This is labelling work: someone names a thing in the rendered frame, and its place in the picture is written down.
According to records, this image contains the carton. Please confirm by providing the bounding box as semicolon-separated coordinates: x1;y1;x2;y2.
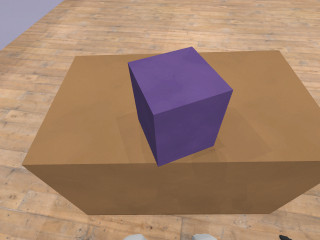
128;46;233;167

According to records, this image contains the pedestal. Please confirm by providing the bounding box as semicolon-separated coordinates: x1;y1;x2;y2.
21;50;320;215

